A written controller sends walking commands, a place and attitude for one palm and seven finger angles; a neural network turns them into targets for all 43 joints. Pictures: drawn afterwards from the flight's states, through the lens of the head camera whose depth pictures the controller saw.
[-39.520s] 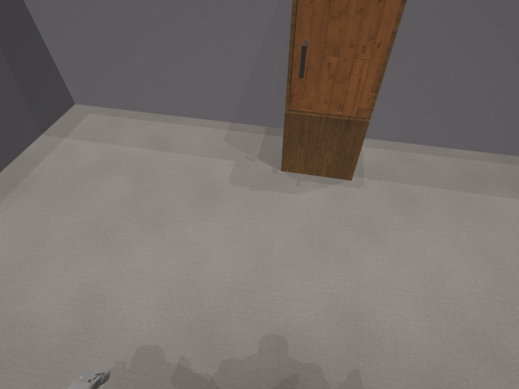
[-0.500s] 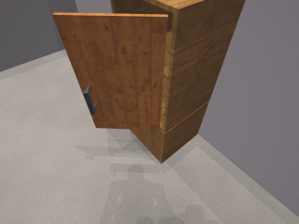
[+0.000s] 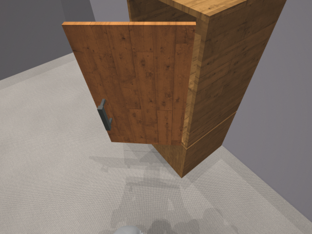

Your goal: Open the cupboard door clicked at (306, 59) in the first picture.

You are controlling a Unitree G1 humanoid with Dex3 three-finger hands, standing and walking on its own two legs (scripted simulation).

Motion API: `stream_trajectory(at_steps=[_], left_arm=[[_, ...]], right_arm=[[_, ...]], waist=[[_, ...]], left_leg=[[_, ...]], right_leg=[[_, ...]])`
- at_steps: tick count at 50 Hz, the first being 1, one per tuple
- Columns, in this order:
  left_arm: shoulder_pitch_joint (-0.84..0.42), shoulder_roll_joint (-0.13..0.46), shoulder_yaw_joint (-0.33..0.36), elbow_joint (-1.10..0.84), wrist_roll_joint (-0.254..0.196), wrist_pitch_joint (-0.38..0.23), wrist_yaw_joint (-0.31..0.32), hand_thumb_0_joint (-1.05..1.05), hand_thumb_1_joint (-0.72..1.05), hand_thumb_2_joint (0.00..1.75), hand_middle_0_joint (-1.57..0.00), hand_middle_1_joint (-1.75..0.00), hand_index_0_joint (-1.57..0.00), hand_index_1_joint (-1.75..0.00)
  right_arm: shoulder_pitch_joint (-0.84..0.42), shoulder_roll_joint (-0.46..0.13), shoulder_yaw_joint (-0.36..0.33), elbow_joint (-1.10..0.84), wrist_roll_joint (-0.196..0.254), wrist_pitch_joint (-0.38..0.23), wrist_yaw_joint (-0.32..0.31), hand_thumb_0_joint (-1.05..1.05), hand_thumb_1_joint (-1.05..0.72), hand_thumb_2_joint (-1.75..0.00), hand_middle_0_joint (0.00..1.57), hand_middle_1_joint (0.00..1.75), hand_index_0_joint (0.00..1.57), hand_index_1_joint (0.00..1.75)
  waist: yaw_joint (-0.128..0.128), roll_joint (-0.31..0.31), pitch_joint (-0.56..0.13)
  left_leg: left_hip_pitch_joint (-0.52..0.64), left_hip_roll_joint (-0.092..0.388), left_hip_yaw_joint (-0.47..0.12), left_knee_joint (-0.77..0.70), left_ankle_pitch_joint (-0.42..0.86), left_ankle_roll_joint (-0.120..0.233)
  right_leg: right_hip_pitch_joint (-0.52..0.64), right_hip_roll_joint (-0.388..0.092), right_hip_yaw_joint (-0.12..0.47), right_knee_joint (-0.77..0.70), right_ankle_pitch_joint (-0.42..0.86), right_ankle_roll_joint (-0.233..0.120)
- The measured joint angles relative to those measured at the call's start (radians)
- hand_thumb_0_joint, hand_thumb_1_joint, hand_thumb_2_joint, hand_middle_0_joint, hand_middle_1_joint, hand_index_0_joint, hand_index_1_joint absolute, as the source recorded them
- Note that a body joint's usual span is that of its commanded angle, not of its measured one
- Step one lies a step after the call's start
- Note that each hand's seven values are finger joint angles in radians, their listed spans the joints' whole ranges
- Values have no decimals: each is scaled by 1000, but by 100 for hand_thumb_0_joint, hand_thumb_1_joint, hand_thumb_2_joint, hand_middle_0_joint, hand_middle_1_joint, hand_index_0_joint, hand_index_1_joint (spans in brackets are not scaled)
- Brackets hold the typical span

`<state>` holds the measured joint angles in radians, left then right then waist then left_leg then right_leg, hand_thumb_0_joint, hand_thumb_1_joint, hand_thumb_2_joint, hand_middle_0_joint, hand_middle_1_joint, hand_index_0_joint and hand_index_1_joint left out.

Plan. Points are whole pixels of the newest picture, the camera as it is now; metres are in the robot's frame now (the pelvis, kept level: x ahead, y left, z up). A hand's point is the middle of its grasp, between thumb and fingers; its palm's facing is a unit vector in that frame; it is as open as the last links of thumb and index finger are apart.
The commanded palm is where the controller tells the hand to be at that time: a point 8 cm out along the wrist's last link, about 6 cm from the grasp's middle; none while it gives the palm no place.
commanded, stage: come to a stop and stand still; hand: left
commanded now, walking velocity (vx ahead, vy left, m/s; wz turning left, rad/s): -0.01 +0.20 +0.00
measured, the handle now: (106, 115) +0.53 +0.25 -0.09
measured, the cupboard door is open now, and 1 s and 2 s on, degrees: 48 48 48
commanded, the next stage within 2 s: look again from close up in 1.10 s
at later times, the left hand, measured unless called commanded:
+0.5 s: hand out of the picture +0.07 +0.25 -0.17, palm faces +0.00 -0.97 -0.23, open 7.4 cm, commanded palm none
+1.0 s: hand out of the picture +0.05 +0.21 -0.17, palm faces +0.00 -0.98 -0.22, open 7.3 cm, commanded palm none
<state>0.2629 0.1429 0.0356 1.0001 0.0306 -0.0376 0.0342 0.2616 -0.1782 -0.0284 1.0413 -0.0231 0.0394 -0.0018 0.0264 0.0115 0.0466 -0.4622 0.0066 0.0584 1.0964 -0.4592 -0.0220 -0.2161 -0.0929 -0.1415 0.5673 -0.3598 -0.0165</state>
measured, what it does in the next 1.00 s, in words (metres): steps on the spot: left foot, then right foot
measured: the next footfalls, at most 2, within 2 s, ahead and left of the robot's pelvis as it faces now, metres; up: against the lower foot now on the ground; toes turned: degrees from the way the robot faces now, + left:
left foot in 0.20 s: +0.12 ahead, +0.18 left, +0.00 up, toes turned +6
right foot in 0.58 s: +0.06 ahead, -0.03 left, +0.00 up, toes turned +0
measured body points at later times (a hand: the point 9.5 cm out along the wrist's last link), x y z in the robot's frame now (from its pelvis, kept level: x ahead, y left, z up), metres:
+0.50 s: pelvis +0.02 +0.06 +0.00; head +0.06 +0.06 +0.45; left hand +0.07 +0.30 -0.15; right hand +0.09 -0.17 -0.15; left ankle +0.08 +0.18 -0.74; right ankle -0.02 -0.05 -0.70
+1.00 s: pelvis +0.01 +0.03 +0.00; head +0.01 +0.02 +0.45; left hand +0.05 +0.26 -0.15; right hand +0.01 -0.19 -0.16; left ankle +0.02 +0.12 -0.74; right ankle -0.01 -0.05 -0.74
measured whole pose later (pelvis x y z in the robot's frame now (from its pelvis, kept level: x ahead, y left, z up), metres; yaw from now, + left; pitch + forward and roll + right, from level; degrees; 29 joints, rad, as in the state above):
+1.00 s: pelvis +0.01 +0.03 +0.00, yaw -1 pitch +0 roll +0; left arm 0.27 0.17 -0.01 1.01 0.01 -0.01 0.03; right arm 0.32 -0.15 0.01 1.06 -0.02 0.00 -0.02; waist -0.01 0.01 0.00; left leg -0.23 0.01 0.10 0.49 -0.26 0.04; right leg -0.18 0.03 -0.09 0.47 -0.29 -0.06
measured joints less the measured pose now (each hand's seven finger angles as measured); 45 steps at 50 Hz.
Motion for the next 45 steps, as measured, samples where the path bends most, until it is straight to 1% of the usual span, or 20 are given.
stream_trajectory(at_steps=[2, 5, 7, 9, 10, 12, 13, 15, 17, 23, 27, 28, 29, 30, 32, 34, 37, 40, 42, 45], left_arm=[[12, 3, 1, 4, 2, 11, -3, 0, 91, 90, -20, -30, -20, -30], [23, 13, 5, 7, 5, 26, -9, 0, 91, 90, -20, -30, -20, -30], [28, 24, 10, 5, 7, 35, -12, 0, 90, 90, -20, -30, -20, -30], [43, 37, 14, 2, 6, 44, -12, 0, 90, 90, -20, -30, -20, -30], [54, 41, 14, 0, 3, 52, -11, 0, 90, 90, -20, -30, -20, -30], [37, 71, 21, 8, -5, 75, -1, 0, 90, 90, -20, -30, -20, -30], [29, 83, 24, 9, -6, 81, 4, 1, 91, 90, -20, -30, -20, -30], [12, 96, 28, 12, -4, 78, 6, 1, 91, 90, -20, -30, -20, -30], [-3, 96, 25, 8, -5, 76, 0, 1, 91, 90, -20, -30, -19, -30], [-28, 62, 14, -16, -6, 90, -19, 0, 91, 90, -20, -30, -19, -30], [-43, 36, 8, -28, -8, 81, -24, 0, 91, 90, -20, -30, -19, -30], [-39, 33, 2, -35, -7, 73, -19, 0, 91, 90, -20, -30, -19, -30], [-30, 32, -3, -46, -3, 65, -12, 0, 91, 90, -20, -30, -19, -30], [-27, 22, -11, -47, 0, 58, -8, 0, 91, 90, -20, -30, -19, -30], [-19, 0, -29, -46, 3, 49, -6, 0, 91, 90, -20, -30, -20, -30], [-6, -7, -32, -47, 2, 38, -3, 1, 92, 90, -20, -30, -20, -30], [5, 0, -31, -49, 2, 29, 5, 1, 92, 90, -20, -30, -20, -30], [4, 15, -32, -46, -3, 33, 5, 1, 92, 90, -20, -30, -20, -30], [-8, 25, -31, -32, -10, 39, 5, 1, 91, 90, -20, -30, -20, -30], [-9, 26, -32, -14, -15, 39, 6, 1, 92, 90, -20, -30, -20, -30]], right_arm=[[-36, -4, -6, -27, 2, 1, 6, 1, -91, -90, 20, 30, 20, 29], [-81, -11, -11, -64, 9, -4, 14, 1, -92, -90, 20, 30, 20, 29], [-103, -16, -14, -84, 11, -10, 16, 1, -92, -90, 20, 30, 20, 29], [-111, -24, -14, -101, 9, -26, 14, 0, -91, -90, 20, 30, 20, 29], [-105, -32, -15, -113, 6, -39, 12, 0, -91, -90, 20, 30, 20, 29], [-110, -12, -11, -112, 2, -44, 1, 0, -91, -90, 20, 30, 20, 29], [-110, -1, -5, -111, -2, -42, -3, 0, -91, -90, 20, 30, 20, 29], [-108, 16, 7, -102, -7, -44, -9, 0, -91, -90, 20, 30, 20, 29], [-107, 28, 15, -95, -10, -43, -16, 0, -91, -90, 20, 30, 20, 29], [-101, 32, 7, -87, -11, -39, -31, 0, -92, -90, 21, 30, 20, 30], [-76, 8, -7, -71, -15, -30, -26, 0, -92, -90, 21, 30, 20, 30], [-66, 2, -9, -68, -9, -24, -23, 0, -92, -90, 21, 30, 20, 30], [-59, -4, -13, -70, -4, -14, -17, 0, -91, -90, 21, 30, 20, 30], [-55, -17, -18, -72, -6, -3, -10, 0, -91, -90, 21, 30, 20, 30], [-36, -42, -29, -76, -10, 7, 1, 0, -91, -90, 21, 30, 20, 30], [-5, -51, -32, -73, -8, 7, 4, 0, -91, -90, 21, 30, 20, 30], [33, -37, -25, -64, -3, 8, 0, 0, -91, -90, 20, 30, 20, 29], [58, -11, -10, -52, -2, -5, -4, 0, -91, -90, 20, 30, 20, 29], [61, 14, 5, -34, -4, -17, -7, 0, -91, -90, 20, 30, 19, 29], [65, 34, 25, -15, -6, -30, -12, 1, -91, -90, 20, 30, 20, 29]], waist=[[-1, -19, 2], [7, -45, 15], [15, -57, 26], [19, -58, 27], [16, -41, 15], [8, -72, 18], [9, -86, 20], [9, -92, 16], [6, -82, 13], [-20, -25, 6], [-38, 4, 1], [-32, 3, -4], [-24, -4, -12], [-26, 16, -9], [-49, 64, -3], [-62, 83, -13], [-69, 66, -31], [-69, 39, -47], [-60, 2, -43], [-47, -10, -48]], left_leg=[[-29, 21, 3, -68, 60, -10], [-21, 35, 12, -234, 121, -19], [7, 32, 23, -341, 152, -20], [68, 32, 42, -480, 253, -15], [87, 43, 37, -513, 273, 4], [64, 23, 40, -453, 208, 32], [66, 18, 43, -449, 196, 39], [80, 15, 43, -479, 210, 41], [95, 16, 42, -524, 236, 44], [122, 33, 50, -616, 294, 45], [114, 41, 49, -617, 308, 31], [103, 43, 56, -598, 302, 24], [74, 45, 66, -545, 251, 20], [47, 53, 42, -479, 186, 18], [13, 58, -4, -357, 129, 17], [4, 48, -16, -261, 105, 20], [56, 34, 3, -275, 74, 22], [154, 22, 13, -443, 120, 31], [176, 8, 25, -472, 137, 53], [202, 6, 34, -526, 160, 59]], right_leg=[[14, -14, 8, -34, 16, 10], [21, -36, 21, -40, 16, 32], [18, -49, 28, -15, -2, 50], [5, -55, 34, 45, -40, 67], [-17, -44, 32, 106, -76, 62], [-80, -30, 99, 278, -192, 43], [-108, -16, 119, 350, -209, 34], [-149, 14, 128, 433, -187, 27], [-173, 36, 121, 456, -148, 30], [-171, 72, 96, 361, -136, 39], [-98, 76, 83, 162, -95, 29], [-71, 75, 90, 78, -39, 23], [-67, 74, 105, 25, 4, 3], [-75, 90, 102, 34, 22, -14], [-60, 118, 73, 34, 25, -30], [-40, 130, 53, 20, 23, -37], [-18, 135, 38, 10, 20, -46], [-22, 140, 27, 30, 5, -48], [-13, 127, 36, 28, 7, -44], [11, 129, 47, -28, 38, -43]])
